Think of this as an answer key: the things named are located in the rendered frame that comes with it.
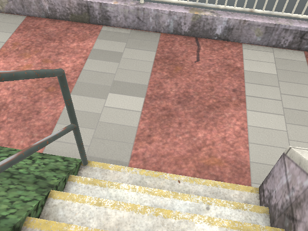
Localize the stairs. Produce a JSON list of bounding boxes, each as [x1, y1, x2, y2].
[[20, 160, 285, 231]]

